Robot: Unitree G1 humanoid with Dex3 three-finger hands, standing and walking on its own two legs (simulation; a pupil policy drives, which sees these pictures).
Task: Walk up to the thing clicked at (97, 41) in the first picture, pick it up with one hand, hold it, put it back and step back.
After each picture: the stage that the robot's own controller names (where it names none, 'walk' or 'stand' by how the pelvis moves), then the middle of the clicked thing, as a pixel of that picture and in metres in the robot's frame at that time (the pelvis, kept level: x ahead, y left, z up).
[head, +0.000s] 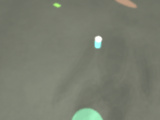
stand; (98, 42) +1.35 -0.18 -0.72
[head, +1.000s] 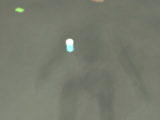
walk; (69, 45) +1.23 +0.07 -0.71
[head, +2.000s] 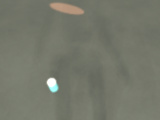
walk; (52, 85) +0.71 +0.26 -0.69
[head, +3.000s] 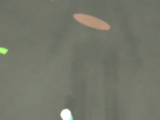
walk; (67, 116) +0.43 +0.20 -0.70
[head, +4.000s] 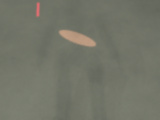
stand; out of the picture +0.34 +0.20 -0.72
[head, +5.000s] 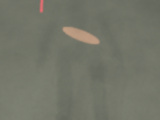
stand; out of the picture +0.34 +0.18 -0.72
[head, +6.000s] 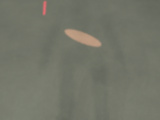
stand; out of the picture +0.34 +0.18 -0.73
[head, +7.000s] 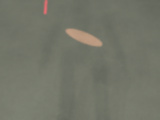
stand; out of the picture +0.34 +0.18 -0.73
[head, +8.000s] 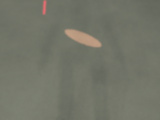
stand; out of the picture +0.32 +0.18 -0.73
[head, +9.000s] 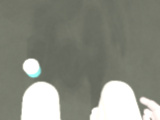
go down; (32, 68) +0.41 +0.20 -0.37
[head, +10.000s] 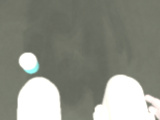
go down; (29, 63) +0.41 +0.21 -0.31
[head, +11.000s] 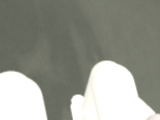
close in; out of the picture +0.40 +0.24 -0.23
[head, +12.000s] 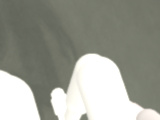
close; out of the picture +0.40 +0.26 -0.22
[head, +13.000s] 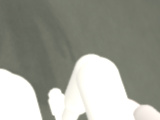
lift; out of the picture +0.40 +0.26 -0.23
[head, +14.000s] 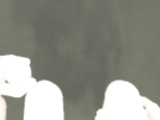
lift; (19, 77) +0.32 +0.22 -0.07
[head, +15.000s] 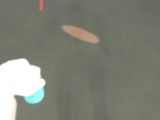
hold; (31, 85) +0.33 +0.17 +0.04
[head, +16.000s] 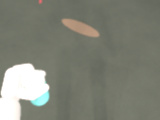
hold; (36, 88) +0.33 +0.17 +0.00
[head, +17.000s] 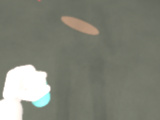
crouch; (37, 89) +0.32 +0.16 -0.01
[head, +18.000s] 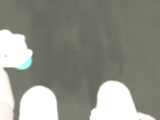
crouch; (18, 53) +0.43 +0.19 -0.10
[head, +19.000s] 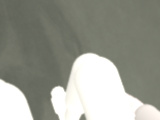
lower; out of the picture +0.42 +0.27 -0.23
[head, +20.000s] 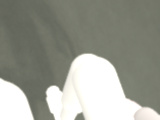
lower; out of the picture +0.43 +0.28 -0.23
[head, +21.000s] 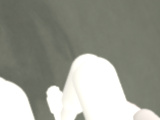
lower; out of the picture +0.43 +0.27 -0.23
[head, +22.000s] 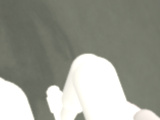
lower; out of the picture +0.43 +0.27 -0.23
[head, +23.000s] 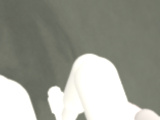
loosen; out of the picture +0.42 +0.25 -0.23
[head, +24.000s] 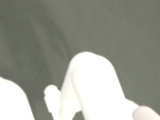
withdraw; out of the picture +0.41 +0.25 -0.23
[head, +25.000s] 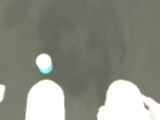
walk; (44, 64) +0.44 +0.18 -0.36
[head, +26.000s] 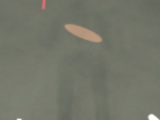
stand; out of the picture +0.36 +0.14 -0.66
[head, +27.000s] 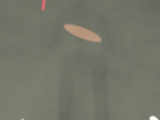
stand; out of the picture +0.37 +0.16 -0.67
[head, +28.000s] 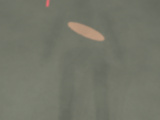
stand; out of the picture +0.37 +0.15 -0.69
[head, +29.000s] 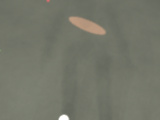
walk; out of the picture +0.40 +0.15 -0.72
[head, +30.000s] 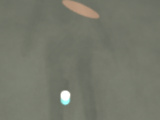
walk; (65, 97) +0.52 +0.08 -0.71
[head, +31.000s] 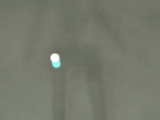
walk; (55, 60) +0.81 +0.24 -0.68
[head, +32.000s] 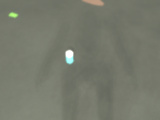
stand; (69, 57) +1.01 +0.16 -0.71
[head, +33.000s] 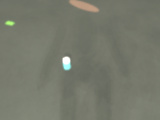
stand; (66, 63) +1.00 +0.17 -0.72
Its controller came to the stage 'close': yes
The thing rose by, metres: 0.71
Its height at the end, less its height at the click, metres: +0.00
